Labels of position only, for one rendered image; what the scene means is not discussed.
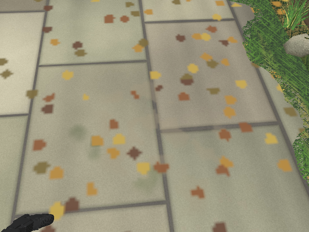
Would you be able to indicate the left robot hand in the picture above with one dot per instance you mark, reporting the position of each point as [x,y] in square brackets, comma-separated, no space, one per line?
[27,223]

